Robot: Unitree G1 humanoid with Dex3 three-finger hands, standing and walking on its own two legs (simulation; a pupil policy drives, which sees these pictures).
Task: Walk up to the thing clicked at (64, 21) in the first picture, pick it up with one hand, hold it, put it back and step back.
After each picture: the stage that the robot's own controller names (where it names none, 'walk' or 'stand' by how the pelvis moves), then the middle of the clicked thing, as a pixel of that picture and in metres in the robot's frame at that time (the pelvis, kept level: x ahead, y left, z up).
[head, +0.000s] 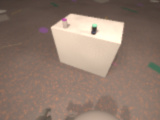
stand; (65, 23) +1.12 +0.42 +0.03
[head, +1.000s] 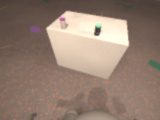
walk; (63, 23) +0.98 +0.37 +0.05
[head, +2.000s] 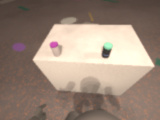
walk; (55, 49) +0.54 +0.30 +0.06
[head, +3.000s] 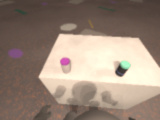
stand; (65, 65) +0.39 +0.21 +0.04
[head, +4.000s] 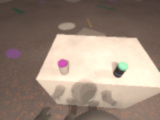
stand; (63, 67) +0.38 +0.22 +0.02
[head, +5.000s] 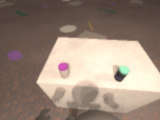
stand; (64, 70) +0.36 +0.21 +0.02
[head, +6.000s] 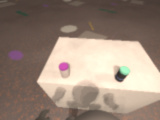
stand; (64, 70) +0.36 +0.21 +0.02
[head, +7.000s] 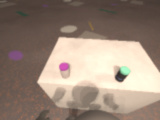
stand; (64, 70) +0.36 +0.21 +0.02
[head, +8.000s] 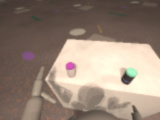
rise first; (70, 70) +0.37 +0.19 +0.03
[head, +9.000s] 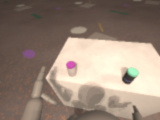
go down; (71, 69) +0.38 +0.19 +0.03
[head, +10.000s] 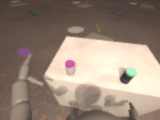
go down; (70, 68) +0.39 +0.18 +0.03
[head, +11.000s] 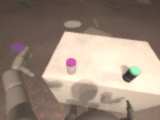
go down; (71, 66) +0.38 +0.16 +0.04
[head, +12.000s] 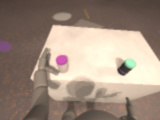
close in; (62, 64) +0.37 +0.18 +0.06
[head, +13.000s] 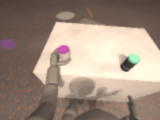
close; (64, 54) +0.44 +0.19 +0.09
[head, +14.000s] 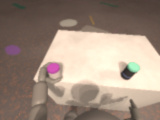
lift; (55, 73) +0.30 +0.23 +0.09
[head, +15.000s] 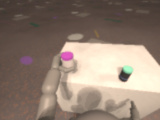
lift; (68, 62) +0.32 +0.15 +0.20
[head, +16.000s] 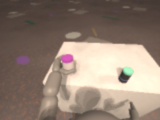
hold; (68, 65) +0.32 +0.15 +0.17
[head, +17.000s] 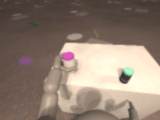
hold; (69, 62) +0.32 +0.15 +0.19
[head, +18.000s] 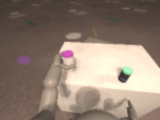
crouch; (68, 60) +0.35 +0.16 +0.18
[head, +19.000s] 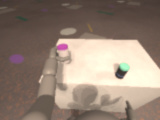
lower; (63, 53) +0.42 +0.19 +0.17
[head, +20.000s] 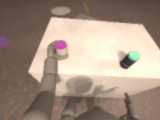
lower; (62, 50) +0.45 +0.19 +0.10
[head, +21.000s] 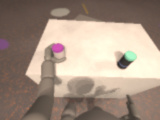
lower; (59, 53) +0.44 +0.20 +0.09
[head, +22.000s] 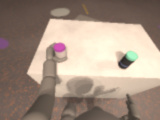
lower; (61, 53) +0.44 +0.19 +0.09
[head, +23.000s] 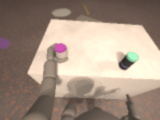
loosen; (61, 53) +0.44 +0.19 +0.09
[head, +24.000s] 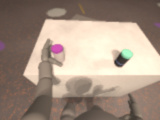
withdraw; (58, 54) +0.44 +0.19 +0.09
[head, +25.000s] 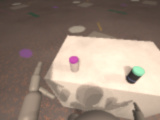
sink last; (74, 64) +0.40 +0.16 +0.06
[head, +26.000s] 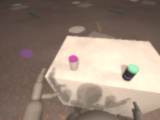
stand; (73, 63) +0.43 +0.18 +0.04
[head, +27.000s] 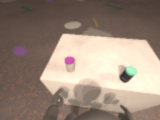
stand; (69, 64) +0.40 +0.18 +0.03
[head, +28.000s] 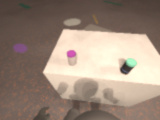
walk; (71, 58) +0.45 +0.17 +0.04
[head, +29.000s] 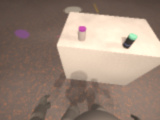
walk; (81, 34) +0.69 +0.12 +0.05
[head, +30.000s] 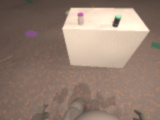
walk; (80, 19) +1.02 +0.22 +0.05
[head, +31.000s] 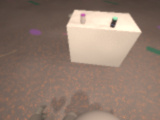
walk; (82, 19) +1.18 +0.17 +0.04
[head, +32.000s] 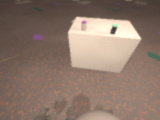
stand; (83, 25) +1.15 +0.16 +0.02
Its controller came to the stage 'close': yes
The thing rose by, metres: 0.19
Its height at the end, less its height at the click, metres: +0.00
